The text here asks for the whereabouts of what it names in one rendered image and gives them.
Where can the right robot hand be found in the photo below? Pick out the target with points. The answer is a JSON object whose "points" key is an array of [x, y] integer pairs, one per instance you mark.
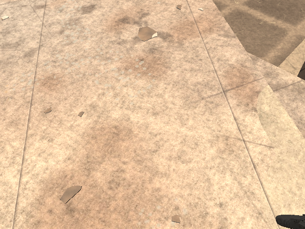
{"points": [[291, 221]]}

